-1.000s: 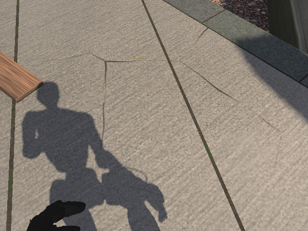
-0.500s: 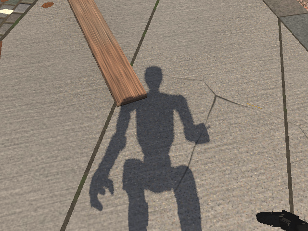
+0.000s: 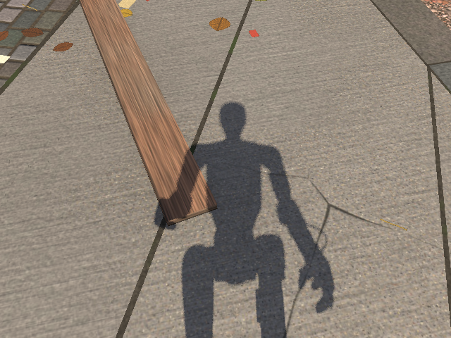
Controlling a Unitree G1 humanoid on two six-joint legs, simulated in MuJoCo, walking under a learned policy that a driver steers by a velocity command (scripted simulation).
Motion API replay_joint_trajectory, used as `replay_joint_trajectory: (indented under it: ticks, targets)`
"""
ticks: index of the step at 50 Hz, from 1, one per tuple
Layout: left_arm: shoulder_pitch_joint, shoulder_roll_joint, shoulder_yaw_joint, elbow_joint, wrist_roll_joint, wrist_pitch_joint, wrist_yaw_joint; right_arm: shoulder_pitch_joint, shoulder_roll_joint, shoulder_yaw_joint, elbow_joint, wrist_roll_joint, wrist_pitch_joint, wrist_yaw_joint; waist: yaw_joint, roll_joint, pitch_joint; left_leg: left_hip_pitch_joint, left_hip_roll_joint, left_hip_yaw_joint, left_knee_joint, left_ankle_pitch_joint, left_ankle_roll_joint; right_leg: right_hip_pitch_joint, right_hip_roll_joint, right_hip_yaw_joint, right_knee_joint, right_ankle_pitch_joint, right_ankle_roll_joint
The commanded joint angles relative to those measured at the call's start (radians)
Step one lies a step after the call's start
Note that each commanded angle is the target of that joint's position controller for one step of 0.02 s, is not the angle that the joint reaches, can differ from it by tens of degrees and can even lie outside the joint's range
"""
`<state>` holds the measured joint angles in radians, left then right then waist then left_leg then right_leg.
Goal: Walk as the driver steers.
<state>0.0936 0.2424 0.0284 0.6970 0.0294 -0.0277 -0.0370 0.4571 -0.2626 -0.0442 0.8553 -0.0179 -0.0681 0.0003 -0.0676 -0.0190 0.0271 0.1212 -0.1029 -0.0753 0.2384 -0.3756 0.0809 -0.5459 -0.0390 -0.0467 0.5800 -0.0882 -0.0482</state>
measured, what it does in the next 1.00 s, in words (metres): walks ahead, turning right: right foot, then left foot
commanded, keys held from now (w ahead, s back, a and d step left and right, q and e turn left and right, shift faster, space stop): w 0.34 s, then w+e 0.66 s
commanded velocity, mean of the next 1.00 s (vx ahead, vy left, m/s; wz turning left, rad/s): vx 0.50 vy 0.00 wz -0.24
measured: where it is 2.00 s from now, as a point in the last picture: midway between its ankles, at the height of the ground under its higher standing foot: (278, 235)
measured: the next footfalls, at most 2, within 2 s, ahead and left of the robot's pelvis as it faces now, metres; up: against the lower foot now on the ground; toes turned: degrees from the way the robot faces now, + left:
right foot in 0.04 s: +0.19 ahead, -0.10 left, +0.00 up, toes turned -2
left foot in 0.56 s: +0.47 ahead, +0.09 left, +0.00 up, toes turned -2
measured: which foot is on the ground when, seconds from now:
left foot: down 0.00-0.04, up 0.06-0.54, down 0.56-1.00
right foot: up 0.00-0.02, down 0.04-0.58, up 0.60-1.00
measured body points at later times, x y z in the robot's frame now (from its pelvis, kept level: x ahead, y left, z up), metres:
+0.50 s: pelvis +0.27 -0.01 +0.01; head +0.30 -0.01 +0.46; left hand +0.22 +0.24 -0.13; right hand +0.47 -0.23 -0.09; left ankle +0.42 +0.10 -0.70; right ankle +0.15 -0.10 -0.73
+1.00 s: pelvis +0.51 -0.02 +0.01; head +0.54 -0.04 +0.46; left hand +0.76 +0.14 -0.10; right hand +0.42 -0.27 -0.13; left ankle +0.43 +0.10 -0.73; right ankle +0.62 -0.18 -0.69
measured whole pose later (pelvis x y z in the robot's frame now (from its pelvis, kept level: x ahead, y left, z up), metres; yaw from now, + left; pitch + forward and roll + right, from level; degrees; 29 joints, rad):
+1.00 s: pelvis +0.51 -0.02 +0.01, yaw -18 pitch +1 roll +2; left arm 0.08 0.24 0.05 0.77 0.04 0.01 -0.07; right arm 0.40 -0.22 -0.05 0.93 -0.02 -0.09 -0.01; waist -0.05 -0.03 0.04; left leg 0.07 0.00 0.29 0.24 -0.32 0.00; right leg -0.61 -0.08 -0.07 0.71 -0.06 -0.07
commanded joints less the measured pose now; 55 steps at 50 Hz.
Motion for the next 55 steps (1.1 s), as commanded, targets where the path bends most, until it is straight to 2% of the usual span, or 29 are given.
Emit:
replay_joint_trajectory:
  ticks: [1,2,3,4,5,6,8,11,17,22,25,26,27,28,29,30,31,32,33,34,36,39,43,47,50,52,53,54,55]
  targets:
    - [0.213,0.132,0.05,0.01,0.003,-0.029,0.026,-0.033,-0.172,-0.038,-0.035,-0.007,-0.011,-0.008,0.155,0.055,-0.084,-0.101,0.23,-0.035,0.334,0.976,0.06,0.346,0.077,-0.035,-0.089,-0.056,-0.062]
    - [0.379,0.192,0.066,0.039,0.024,-0.038,0.041,-0.023,-0.131,-0.023,-0.054,-0.004,-0.014,-0.007,0.216,-0.014,-0.209,-0.265,0.183,-0.002,0.613,0.724,0.044,0.596,-0.089,0.138,-0.101,-0.143,-0.109]
    - [0.44,0.321,0.097,0.046,0.04,-0.039,0.04,0.111,-0.036,-0.006,-0.071,0.037,-0.013,-0.001,0.164,-0.272,-0.339,-0.604,-0.018,0.068,1.009,0.048,-0.01,0.85,-0.382,0.659,-0.2,-0.215,-0.257]
    - [0.371,0.244,0.082,0.048,-0.004,-0.028,0.029,0.061,-0.111,-0.017,-0.054,-0.001,-0.012,-0.005,0.15,-0.16,-0.296,-0.711,-0.004,-0.043,1.094,-0.106,0.007,0.78,-0.361,0.805,-0.306,-0.26,-0.255]
    - [0.265,0.183,0.066,0.035,-0.012,-0.026,0.027,-0.02,-0.116,-0.021,-0.07,-0.002,-0.01,-0.001,0.111,-0.075,-0.133,-0.746,0.058,-0.041,1.094,-0.026,0.009,0.635,-0.333,0.617,-0.304,-0.271,-0.235]
    - [0.218,0.13,0.052,0.036,-0.009,-0.032,0.023,-0.077,-0.104,-0.013,-0.079,-0.005,-0.012,0.005,0.104,-0.005,-0.072,-0.725,0.096,-0.028,1.036,0.034,0.01,0.528,-0.286,0.496,-0.327,-0.177,-0.21]
    - [0.202,0.095,0.038,0.063,-0.012,-0.043,0.025,-0.078,-0.082,-0.007,-0.076,-0.02,0.008,0.016,0.058,-0.045,-0.024,-0.654,0.146,0.001,0.939,0.065,-0.004,0.406,-0.202,0.328,-0.37,-0.028,-0.158]
    - [0.249,0.111,0.041,0.101,-0.02,-0.066,0.021,-0.078,-0.059,0.0,-0.065,-0.025,0.029,0.029,0.043,-0.049,-0.022,-0.653,0.16,0.037,0.884,0.104,-0.027,0.385,-0.177,0.24,-0.411,0.117,-0.169]
    - [0.32,0.112,0.039,0.158,-0.027,-0.067,0.018,-0.324,-0.031,0.018,-0.128,-0.018,0.028,0.036,0.088,-0.044,0.041,-0.755,0.2,0.1,0.58,0.314,-0.069,0.428,-0.123,0.119,-0.465,0.167,-0.153]
    - [0.394,0.133,0.042,0.199,-0.023,-0.059,0.027,-0.46,-0.029,0.025,-0.165,-0.012,0.018,0.033,0.127,-0.042,0.047,-0.691,0.159,0.118,0.387,0.358,-0.075,0.494,-0.142,0.151,-0.391,0.277,-0.148]
    - [0.37,0.157,0.048,0.202,-0.014,-0.053,0.036,-0.441,-0.054,0.016,-0.166,-0.01,0.005,0.024,0.1,-0.053,0.036,-0.607,0.134,0.104,0.321,0.264,-0.053,0.53,-0.168,0.2,-0.314,0.348,-0.135]
    - [0.351,0.166,0.051,0.201,-0.013,-0.051,0.038,-0.382,-0.067,0.009,-0.149,-0.011,-0.002,0.019,0.07,-0.055,0.014,-0.523,0.114,0.106,0.286,0.223,-0.042,0.527,-0.163,0.206,-0.253,0.404,-0.124]
    - [0.335,0.164,0.051,0.201,-0.017,-0.05,0.037,-0.261,-0.086,-0.002,-0.11,-0.018,-0.014,0.009,0.013,-0.024,-0.044,-0.361,0.096,0.113,0.212,0.234,-0.023,0.499,-0.124,0.178,-0.112,0.449,-0.106]
    - [0.328,0.137,0.043,0.186,-0.024,-0.053,0.035,-0.103,-0.143,-0.021,-0.071,-0.038,-0.029,-0.005,-0.046,0.039,-0.157,-0.122,0.196,0.015,0.197,0.205,0.017,0.378,-0.065,0.139,0.108,0.322,-0.085]
    - [0.393,0.03,0.02,0.139,-0.059,-0.054,0.032,0.001,-0.255,-0.05,-0.077,-0.061,-0.028,-0.018,-0.047,0.228,-0.32,0.186,0.498,-0.368,0.156,0.077,0.109,0.067,0.072,0.041,0.459,-0.12,-0.037]
    - [0.393,0.095,0.037,0.142,-0.04,-0.042,0.04,-0.027,-0.232,-0.05,-0.079,-0.035,-0.01,-0.014,-0.032,0.24,-0.33,0.145,0.566,-0.586,0.047,0.031,0.15,-0.071,0.103,0.072,0.602,-0.446,-0.047]
    - [0.346,0.125,0.05,0.151,-0.024,-0.03,0.04,-0.106,-0.153,-0.03,-0.088,-0.022,-0.004,-0.011,0.004,0.127,-0.18,0.018,0.518,-0.45,0.033,-0.035,0.128,-0.104,0.037,0.114,0.646,-0.377,-0.056]
    - [0.306,0.104,0.047,0.148,-0.023,-0.027,0.029,-0.172,-0.097,-0.017,-0.093,-0.015,-0.007,-0.008,0.025,0.09,-0.085,-0.104,0.469,-0.319,-0.005,0.01,0.107,-0.094,0.0,0.111,0.617,-0.3,-0.05]
    - [0.29,0.087,0.047,0.148,-0.018,-0.019,0.021,-0.2,-0.069,-0.01,-0.09,-0.013,-0.012,-0.008,0.044,0.107,-0.039,-0.182,0.425,-0.212,-0.04,0.078,0.077,-0.065,-0.025,0.104,0.579,-0.258,-0.043]
    - [0.291,0.081,0.049,0.149,-0.004,-0.006,0.014,-0.206,-0.053,-0.006,-0.08,-0.007,-0.018,-0.012,0.066,0.132,-0.011,-0.239,0.392,-0.134,-0.062,0.14,0.058,-0.038,-0.039,0.099,0.56,-0.237,-0.03]
    - [0.285,0.06,0.047,0.146,0.003,0.016,0.001,-0.189,-0.055,-0.008,-0.065,-0.002,-0.036,-0.012,0.082,0.123,-0.011,-0.269,0.377,-0.047,-0.086,0.248,0.06,-0.025,-0.044,0.086,0.567,-0.188,-0.012]
    - [0.196,0.054,0.047,0.112,0.004,0.027,-0.011,-0.158,-0.072,-0.018,-0.04,0.003,-0.05,-0.012,0.086,0.097,0.012,-0.244,0.375,0.053,-0.116,0.324,0.073,-0.114,-0.061,0.081,0.533,-0.091,0.006]
    - [0.061,0.041,0.037,0.062,0.002,0.026,-0.023,-0.119,-0.068,-0.02,-0.01,-0.002,-0.047,-0.009,0.066,0.092,0.046,-0.215,0.35,0.174,-0.115,0.398,0.069,-0.152,-0.06,0.049,0.347,0.042,0.018]
    - [-0.069,0.037,0.025,0.01,0.006,0.023,-0.038,-0.076,-0.102,-0.031,0.015,-0.004,-0.042,-0.015,0.035,0.093,0.072,-0.164,0.371,0.25,-0.102,0.451,0.057,-0.092,-0.048,-0.022,0.15,0.079,-0.011]
    - [-0.105,0.051,0.028,-0.013,0.013,0.023,-0.04,-0.04,-0.119,-0.038,0.037,-0.005,-0.024,-0.021,0.027,0.093,0.077,-0.065,0.393,0.29,-0.03,0.598,0.041,-0.067,-0.018,-0.067,0.078,-0.024,-0.054]
    - [-0.06,0.065,0.037,-0.007,0.016,0.023,-0.032,-0.044,-0.149,-0.045,0.043,-0.008,-0.01,-0.025,0.054,0.114,0.033,-0.021,0.394,0.327,0.115,0.911,0.027,0.029,0.046,-0.108,0.053,-0.137,-0.094]
    - [0.02,0.079,0.047,0.013,0.016,0.019,-0.025,-0.047,-0.165,-0.049,0.044,-0.008,0.001,-0.026,0.091,0.116,-0.018,-0.016,0.391,0.339,0.254,1.028,0.024,0.121,0.089,-0.119,0.035,-0.184,-0.119]
    - [0.164,0.099,0.062,0.057,0.019,0.008,-0.014,-0.059,-0.174,-0.05,0.038,-0.003,0.011,-0.024,0.156,0.087,-0.102,-0.075,0.373,0.36,0.469,0.996,0.006,0.303,0.13,-0.115,-0.037,-0.157,-0.148]
    - [0.331,0.179,0.092,0.105,0.03,0.001,0.004,-0.057,-0.149,-0.042,0.012,-0.006,0.013,-0.022,0.221,-0.011,-0.212,-0.281,0.345,0.362,0.767,0.712,-0.029,0.567,0.021,0.071,-0.094,-0.243,-0.195]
